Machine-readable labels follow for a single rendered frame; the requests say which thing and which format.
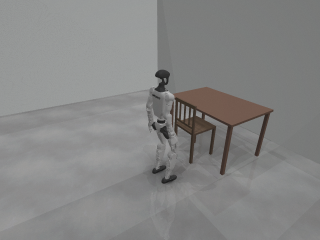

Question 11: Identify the robot right forearm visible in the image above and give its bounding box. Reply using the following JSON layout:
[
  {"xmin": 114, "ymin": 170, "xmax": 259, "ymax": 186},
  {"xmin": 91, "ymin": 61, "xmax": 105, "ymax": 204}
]
[{"xmin": 165, "ymin": 114, "xmax": 175, "ymax": 138}]

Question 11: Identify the chair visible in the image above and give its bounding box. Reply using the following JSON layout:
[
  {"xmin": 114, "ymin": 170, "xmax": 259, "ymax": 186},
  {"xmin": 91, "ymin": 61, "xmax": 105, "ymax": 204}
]
[{"xmin": 174, "ymin": 97, "xmax": 216, "ymax": 164}]

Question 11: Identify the robot left hand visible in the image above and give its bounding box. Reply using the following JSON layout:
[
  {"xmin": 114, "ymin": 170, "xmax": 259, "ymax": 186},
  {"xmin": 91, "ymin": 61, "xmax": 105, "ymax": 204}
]
[{"xmin": 148, "ymin": 121, "xmax": 156, "ymax": 133}]

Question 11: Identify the robot right hand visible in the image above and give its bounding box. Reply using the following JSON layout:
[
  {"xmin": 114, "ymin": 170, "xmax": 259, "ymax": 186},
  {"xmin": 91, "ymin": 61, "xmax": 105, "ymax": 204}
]
[{"xmin": 169, "ymin": 136, "xmax": 178, "ymax": 151}]

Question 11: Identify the robot left forearm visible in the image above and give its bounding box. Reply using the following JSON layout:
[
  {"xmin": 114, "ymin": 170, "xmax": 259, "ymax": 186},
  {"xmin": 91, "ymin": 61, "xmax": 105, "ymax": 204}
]
[{"xmin": 146, "ymin": 106, "xmax": 154, "ymax": 122}]

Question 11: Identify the right robot shin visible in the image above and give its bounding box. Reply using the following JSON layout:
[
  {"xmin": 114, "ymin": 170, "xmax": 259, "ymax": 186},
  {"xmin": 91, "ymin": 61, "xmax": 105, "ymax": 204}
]
[{"xmin": 165, "ymin": 153, "xmax": 178, "ymax": 179}]

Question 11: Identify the left robot upper arm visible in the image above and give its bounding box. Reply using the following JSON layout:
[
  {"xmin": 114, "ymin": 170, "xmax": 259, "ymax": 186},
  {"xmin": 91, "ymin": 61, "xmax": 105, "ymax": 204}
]
[{"xmin": 146, "ymin": 86, "xmax": 157, "ymax": 109}]

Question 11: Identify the table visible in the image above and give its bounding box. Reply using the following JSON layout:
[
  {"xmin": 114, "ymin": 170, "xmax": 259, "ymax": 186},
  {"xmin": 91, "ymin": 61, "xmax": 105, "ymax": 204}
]
[{"xmin": 170, "ymin": 87, "xmax": 274, "ymax": 175}]

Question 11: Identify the robot shin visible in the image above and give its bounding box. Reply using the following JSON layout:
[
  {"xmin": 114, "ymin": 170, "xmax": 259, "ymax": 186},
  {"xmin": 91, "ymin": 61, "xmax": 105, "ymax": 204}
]
[
  {"xmin": 155, "ymin": 143, "xmax": 166, "ymax": 169},
  {"xmin": 165, "ymin": 153, "xmax": 178, "ymax": 179}
]

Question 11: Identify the right robot upper arm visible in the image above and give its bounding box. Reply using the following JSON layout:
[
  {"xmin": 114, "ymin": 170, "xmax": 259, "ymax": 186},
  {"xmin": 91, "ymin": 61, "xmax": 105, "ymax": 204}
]
[{"xmin": 163, "ymin": 92, "xmax": 175, "ymax": 119}]

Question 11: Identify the left robot shin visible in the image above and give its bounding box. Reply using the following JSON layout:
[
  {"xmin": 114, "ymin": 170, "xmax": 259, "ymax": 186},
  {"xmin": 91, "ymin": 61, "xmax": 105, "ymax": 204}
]
[{"xmin": 155, "ymin": 143, "xmax": 166, "ymax": 169}]

